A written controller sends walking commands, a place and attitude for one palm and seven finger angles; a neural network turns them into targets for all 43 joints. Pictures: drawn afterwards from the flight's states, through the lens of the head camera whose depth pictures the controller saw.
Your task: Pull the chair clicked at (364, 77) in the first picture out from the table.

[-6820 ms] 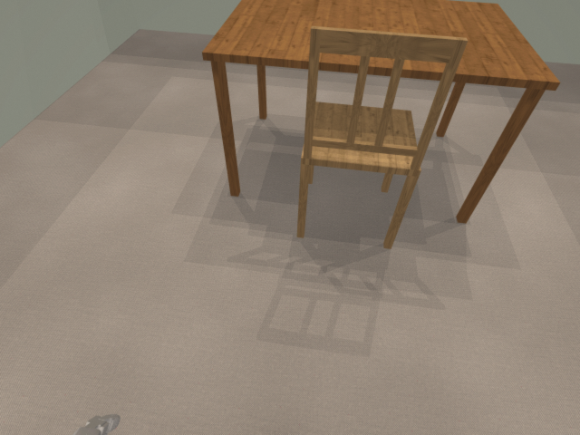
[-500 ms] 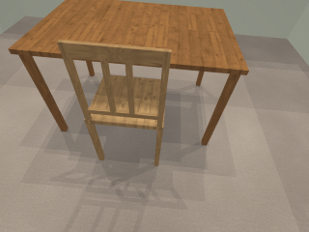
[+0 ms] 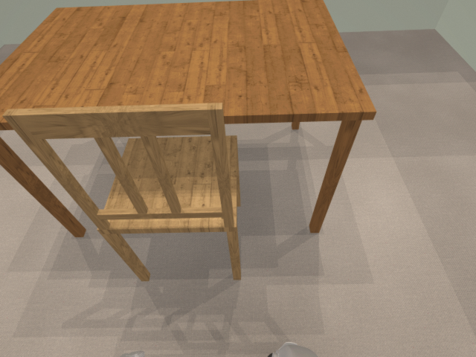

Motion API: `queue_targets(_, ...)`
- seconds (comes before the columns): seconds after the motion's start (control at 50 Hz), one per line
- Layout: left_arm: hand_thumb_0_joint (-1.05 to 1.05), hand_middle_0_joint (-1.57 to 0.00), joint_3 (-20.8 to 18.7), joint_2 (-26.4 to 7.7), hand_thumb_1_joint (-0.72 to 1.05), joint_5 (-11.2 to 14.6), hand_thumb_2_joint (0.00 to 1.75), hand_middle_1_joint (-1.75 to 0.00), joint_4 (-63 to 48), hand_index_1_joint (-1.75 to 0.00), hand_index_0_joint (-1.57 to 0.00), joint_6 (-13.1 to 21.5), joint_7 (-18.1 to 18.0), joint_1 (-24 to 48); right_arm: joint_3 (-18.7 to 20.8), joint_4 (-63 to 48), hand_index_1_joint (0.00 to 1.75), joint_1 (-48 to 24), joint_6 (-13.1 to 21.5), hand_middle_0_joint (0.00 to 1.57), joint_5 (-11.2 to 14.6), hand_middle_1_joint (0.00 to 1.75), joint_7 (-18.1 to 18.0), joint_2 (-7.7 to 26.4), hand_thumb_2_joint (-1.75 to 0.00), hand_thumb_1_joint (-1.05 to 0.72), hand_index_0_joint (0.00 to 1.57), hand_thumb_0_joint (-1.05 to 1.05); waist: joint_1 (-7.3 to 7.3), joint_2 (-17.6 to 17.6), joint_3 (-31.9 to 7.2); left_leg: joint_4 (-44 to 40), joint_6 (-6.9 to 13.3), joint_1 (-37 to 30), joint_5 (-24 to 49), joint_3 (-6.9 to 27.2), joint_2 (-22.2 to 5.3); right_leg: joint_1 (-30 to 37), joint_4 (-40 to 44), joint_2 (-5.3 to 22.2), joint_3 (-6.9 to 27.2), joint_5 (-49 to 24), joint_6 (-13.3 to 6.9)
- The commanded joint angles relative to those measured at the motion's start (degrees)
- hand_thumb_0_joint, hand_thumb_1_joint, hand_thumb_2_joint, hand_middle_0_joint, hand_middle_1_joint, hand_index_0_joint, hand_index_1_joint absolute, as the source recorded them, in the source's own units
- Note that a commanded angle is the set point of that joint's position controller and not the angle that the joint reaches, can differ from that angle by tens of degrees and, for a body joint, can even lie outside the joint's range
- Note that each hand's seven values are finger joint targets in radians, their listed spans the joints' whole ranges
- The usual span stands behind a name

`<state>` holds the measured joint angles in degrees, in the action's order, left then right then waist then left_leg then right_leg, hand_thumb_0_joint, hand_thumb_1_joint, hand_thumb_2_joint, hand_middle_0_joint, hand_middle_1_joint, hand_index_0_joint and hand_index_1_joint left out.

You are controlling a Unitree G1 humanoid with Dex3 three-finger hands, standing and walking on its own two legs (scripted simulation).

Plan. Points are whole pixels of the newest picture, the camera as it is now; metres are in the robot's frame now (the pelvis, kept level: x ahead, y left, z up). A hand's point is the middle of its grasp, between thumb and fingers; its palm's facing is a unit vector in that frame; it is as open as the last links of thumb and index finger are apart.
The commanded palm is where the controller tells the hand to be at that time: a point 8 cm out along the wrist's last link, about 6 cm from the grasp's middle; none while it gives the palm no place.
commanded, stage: take the last steps up to it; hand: left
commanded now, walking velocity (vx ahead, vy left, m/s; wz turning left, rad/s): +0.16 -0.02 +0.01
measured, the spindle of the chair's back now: (125, 179) +0.51 +0.29 -0.06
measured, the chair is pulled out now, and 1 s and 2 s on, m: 0.00 0.00 0.00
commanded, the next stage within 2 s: come to a stop and stand still in 0.06 s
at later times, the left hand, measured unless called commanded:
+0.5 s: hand out of the picture +0.11 +0.17 -0.15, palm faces +0.08 -0.98 -0.21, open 7.3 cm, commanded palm none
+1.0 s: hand out of the picture +0.10 +0.17 -0.15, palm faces +0.00 -0.97 -0.26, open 7.4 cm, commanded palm none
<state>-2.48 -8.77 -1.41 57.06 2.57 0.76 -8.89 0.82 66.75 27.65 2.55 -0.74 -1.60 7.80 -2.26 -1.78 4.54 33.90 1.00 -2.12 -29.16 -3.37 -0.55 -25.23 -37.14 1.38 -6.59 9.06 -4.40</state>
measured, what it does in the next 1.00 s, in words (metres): steps on the spot: left foot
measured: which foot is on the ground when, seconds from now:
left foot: down 0.00-0.00, up 0.02-0.44, down 0.46-1.00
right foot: down 0.00-1.00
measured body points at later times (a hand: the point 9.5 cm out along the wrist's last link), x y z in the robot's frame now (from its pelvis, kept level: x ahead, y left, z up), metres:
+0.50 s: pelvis +0.10 +0.00 +0.02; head +0.11 -0.01 +0.47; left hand +0.11 +0.22 -0.14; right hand +0.17 -0.23 -0.13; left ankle +0.12 +0.11 -0.72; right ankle +0.09 -0.08 -0.71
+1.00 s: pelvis +0.06 -0.02 +0.01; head +0.04 -0.03 +0.46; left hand +0.10 +0.22 -0.13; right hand +0.09 -0.26 -0.15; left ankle +0.12 +0.11 -0.71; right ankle +0.05 -0.11 -0.71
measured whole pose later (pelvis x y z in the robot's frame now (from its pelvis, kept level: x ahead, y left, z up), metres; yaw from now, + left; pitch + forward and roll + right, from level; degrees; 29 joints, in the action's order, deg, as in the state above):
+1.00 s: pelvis +0.06 -0.02 +0.01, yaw -1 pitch -4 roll +0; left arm 0.1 -9.0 -1.6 55.7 -0.5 -2.9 -18.1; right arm 1.7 57.0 16.2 -1.6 -0.9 -0.3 11.7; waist -1.6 -2.5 0.8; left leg 34.9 -0.3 17.9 -13.7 -2.1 -2.8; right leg -11.9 -35.4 -1.2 -3.8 20.2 -2.8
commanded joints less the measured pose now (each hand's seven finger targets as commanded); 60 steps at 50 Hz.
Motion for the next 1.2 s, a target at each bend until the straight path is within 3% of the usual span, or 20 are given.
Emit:
queue_targets(0.0, 0.0, -0.2, -3.4, -13.6, 0.9, 1.3, 0.9, -0.3, 2.9, -0.3, -0.2, 0.6, -1.4, -16.9, 2.1, -4.5, 0.3, 0.9, 1.1, 0.2, 1.0, 0.3, 0.0, 5.8, -0.9, -0.9, 0.2, 0.0, 6.34, 9.9, -11.3, 43.4, 2.6, 28.6, -0.3, 5.5, -1.1, 26.5, 22.2, 21.7, 32.8, -1.2, -12.2)
queue_targets(0.06, 0.0, -0.2, -1.7, -7.3, 0.9, 0.9, 0.9, -0.3, 0.2, -0.3, -0.2, 0.6, -2.1, -5.8, 1.9, -5.5, 0.3, -3.5, -0.6, 0.2, -0.5, 0.3, 0.6, 2.9, -0.9, -0.9, 0.2, 0.0, 1.93, 2.1, -1.4, 40.0, 1.7, 28.7, 7.8, 5.6, -5.6, 7.7, 25.3, 16.9, 20.6, 3.8, -8.8)
queue_targets(0.12, 0.0, -0.2, -0.6, -5.2, 0.9, 0.5, 0.9, -0.3, 0.7, -0.3, -0.2, 1.3, -2.0, -5.3, 1.6, -4.8, 0.3, -0.9, -1.8, 0.2, -0.8, 0.3, 0.7, 1.4, -0.9, -0.9, 0.2, 0.0, -0.85, 5.2, -1.7, 31.4, -0.1, 25.1, 11.0, 3.1, -5.4, 3.5, 26.3, 12.3, 10.5, -6.0, -6.1)
queue_targets(0.3, 0.0, -0.2, -0.6, -7.9, 0.9, 0.4, 0.9, -0.3, 2.4, -0.3, -0.2, -0.3, -3.0, -9.1, 1.1, -7.3, 0.3, -10.5, -3.1, 0.2, 0.5, 0.3, -0.1, 2.6, -0.9, -0.9, 0.2, 0.0, 2.78, 6.4, -6.6, 6.9, -3.7, 23.0, 9.8, 2.2, -2.5, 17.4, 16.3, 14.0, 11.4, -38.7, -6.2)
queue_targets(0.4, 0.0, -0.2, -1.1, -8.6, 0.9, 0.6, 0.9, -0.3, 2.7, -0.3, -0.2, -1.8, -3.4, -8.7, 1.9, -7.8, 0.3, -11.3, -3.8, 0.2, 0.3, 0.3, -0.3, 4.6, -0.9, -0.9, 0.2, 0.0, 2.01, 9.3, -4.0, -5.0, -3.1, 15.1, 19.0, 2.9, -2.3, 13.8, 12.4, 12.6, 11.5, -30.6, -3.7)
queue_targets(0.46, 0.0, -0.2, -0.5, -5.6, 0.9, 0.9, 0.9, -0.3, 2.0, -0.3, -0.2, -2.6, -3.9, -10.2, 2.2, -8.1, 0.3, -10.9, -2.8, 0.2, 0.0, 0.3, -0.6, 7.8, -0.9, -0.9, 0.2, 0.0, 3.03, -1.1, -5.3, -8.5, 2.2, 7.9, 54.6, 9.4, -11.9, 9.9, 7.3, 4.2, 6.4, -10.7, 2.2)
queue_targets(0.5, 0.0, -0.2, -0.1, -4.6, 0.9, 0.9, 0.9, -0.3, 2.5, -0.3, -0.2, -3.1, -4.0, -11.0, 2.0, -8.5, 0.3, -13.2, -2.9, 0.2, 0.0, 0.3, -1.1, 8.7, -0.9, -0.9, 0.2, 0.0, 3.92, -7.2, -5.6, -11.4, 5.4, 10.2, 56.4, 11.4, -14.3, 11.7, 4.2, 1.9, 4.6, 3.8, 3.6)
queue_targets(0.56, 0.0, -0.2, -0.2, -5.5, 0.9, 0.9, 0.9, -0.3, 2.8, -0.3, -0.2, -3.9, -3.6, -10.9, 1.9, -9.4, 0.3, -16.1, -2.9, 0.2, 0.0, 0.3, -1.4, 8.5, -0.9, -0.9, 0.2, 0.0, 4.37, -8.7, -4.6, -15.3, 8.5, 13.5, 51.4, 13.0, -15.6, 11.5, -3.1, 1.0, 6.0, 17.4, 3.9)
queue_targets(0.62, 0.0, -0.2, -0.1, -4.8, 0.9, 0.5, 0.9, -0.3, 3.3, -0.3, -0.2, -4.2, -3.4, -12.5, 2.3, -10.0, 0.3, -17.9, -3.0, 0.2, -0.2, 0.3, -1.2, 9.3, -0.9, -0.9, 0.2, 0.0, 4.64, -7.0, -7.0, -13.6, 8.7, 11.7, 49.0, 11.7, -15.0, 10.8, -2.5, 1.0, 6.4, 15.4, 4.2)
queue_targets(0.68, 0.0, -0.2, 0.1, -5.0, 0.9, 0.4, 0.9, -0.3, 3.6, -0.3, -0.2, -3.5, -3.3, -13.1, 2.7, -9.9, 0.3, -17.6, -3.2, 0.2, 0.1, 0.3, -0.9, 9.6, -0.9, -0.9, 0.2, 0.0, 4.43, -2.9, -8.6, -9.9, 5.8, 11.4, 42.1, 10.0, -11.8, 14.0, 8.5, 1.4, 7.5, 5.6, 4.2)
queue_targets(0.72, 0.0, -0.2, 0.2, -7.5, 0.9, 0.1, 0.9, -0.3, 3.3, -0.3, -0.2, -2.9, -3.4, -11.3, 2.6, -9.7, 0.3, -16.5, -3.3, 0.2, 0.7, 0.3, -0.5, 7.3, -0.9, -0.9, 0.2, 0.0, 2.38, 4.8, -8.3, -6.0, 1.0, 12.5, 29.8, 6.1, -6.3, 14.1, 14.4, 6.3, 14.0, -7.4, 2.3)
queue_targets(0.76, 0.0, -0.2, 0.5, -8.3, 0.9, 0.3, 0.9, -0.3, 2.8, -0.3, -0.2, -2.3, -3.2, -7.6, 2.2, -9.0, 0.3, -15.9, -4.0, 0.2, 0.5, 0.3, -0.1, 5.1, -0.9, -0.9, 0.2, 0.0, 1.03, 12.3, -6.3, -5.8, -1.2, 11.2, 18.9, 3.7, -3.0, 9.5, 17.2, 9.2, 16.3, -5.5, -0.3)
queue_targets(0.78, 0.0, -0.2, 0.5, -6.3, 0.9, -0.8, 0.9, -0.3, -0.2, -0.3, -0.2, -1.5, -5.5, -9.6, 3.0, -12.6, 0.3, -14.2, -2.4, 0.2, 0.3, 0.3, 0.3, 10.4, -0.9, -0.9, 0.2, 0.0, 0.24, 6.3, -5.5, -1.6, -1.7, 13.1, 23.9, 2.0, -5.0, 11.7, 12.2, 7.8, 15.8, -21.9, 1.8)
queue_targets(0.8, 0.0, -0.2, 0.0, -9.7, 0.9, -0.2, 0.9, -0.3, -3.3, -0.3, -0.2, -1.4, -5.3, -7.9, 2.3, -13.3, 0.3, -12.3, -2.6, 0.2, 0.0, 0.3, 0.9, 6.9, -0.9, -0.9, 0.2, 0.0, 0.22, 7.7, -9.0, -0.6, -0.5, 16.4, 17.1, 2.6, -3.7, 13.7, 11.4, 8.0, 14.0, -11.5, 1.1)
queue_targets(0.82, 0.0, -0.2, 0.2, -9.6, 0.9, 0.1, 0.9, -0.3, -3.5, -0.3, -0.2, -1.4, -4.8, -7.8, 2.1, -13.3, 0.3, -14.2, -2.9, 0.2, 0.1, 0.3, 1.0, 6.9, -0.9, -0.9, 0.2, 0.0, 0.91, 6.7, -5.4, 0.1, -0.5, 17.6, 13.3, 1.7, -2.5, 9.6, 13.7, 8.6, 15.8, -2.4, 0.0)
queue_targets(0.84, 0.0, -0.2, 0.1, -9.9, 0.9, 0.1, 0.9, -0.3, -4.3, -0.3, -0.2, -1.2, -4.7, -7.8, 1.8, -13.7, 0.3, -13.4, -3.0, 0.2, 0.0, 0.3, 1.2, 6.2, -0.9, -0.9, 0.2, 0.0, 0.27, 10.1, -4.3, 0.3, -0.6, 18.4, 13.1, 1.4, -2.1, 8.6, 15.3, 8.8, 15.9, 0.2, -1.0)
queue_targets(0.86, 0.0, -0.2, 0.4, -10.0, 0.9, 0.1, 0.9, -0.3, -4.6, -0.3, -0.2, -1.0, -4.5, -7.9, 1.3, -13.9, 0.3, -14.1, -3.2, 0.2, -0.2, 0.3, 1.4, 5.8, -0.9, -0.9, 0.2, 0.0, 1.09, 5.6, -3.1, -0.2, -0.9, 16.5, 12.9, 0.4, -1.8, 6.5, 16.8, 9.6, 16.4, 2.3, -1.9)
queue_targets(0.98, 0.0, -0.2, 0.3, -10.2, 0.9, 0.0, 0.9, -0.3, -7.0, -0.3, -0.2, -2.5, -3.8, -6.6, 1.3, -13.1, 0.3, -9.5, -3.6, 0.2, -0.6, 0.3, 1.7, 7.1, -0.9, -0.9, 0.2, 0.0, 0.15, 8.4, 6.8, 0.8, -0.2, 17.4, 9.1, 1.5, -2.5, -7.1, 20.8, 6.5, 14.4, 30.8, -1.2)
queue_targets(1.1, 0.0, -0.2, 0.3, -9.2, 0.9, 0.5, 0.9, -0.3, -7.1, -0.3, -0.2, -3.1, -3.2, -9.4, 0.8, -12.7, 0.3, -8.7, -2.8, 0.2, -1.0, 0.3, 1.3, 7.8, -0.9, -0.9, 0.2, 0.0, 2.35, -1.3, 5.2, -10.5, 1.4, 27.3, 0.7, 7.7, -4.5, 2.8, 13.5, 2.0, 10.8, 26.1, 0.9)
queue_targets(1.18, 0.0, -0.2, 0.6, -8.7, 0.9, 0.7, 0.9, -0.3, -5.8, -0.3, -0.2, -2.5, -2.7, -10.9, 0.4, -12.1, 0.3, -9.3, -1.9, 0.2, -0.7, 0.3, 1.0, 7.9, -0.9, -0.9, 0.2, 0.0, 3.36, -1.4, -0.1, -11.0, 1.2, 26.7, 4.1, 7.8, -4.6, 9.6, 13.8, 2.7, 11.3, 19.8, 1.0)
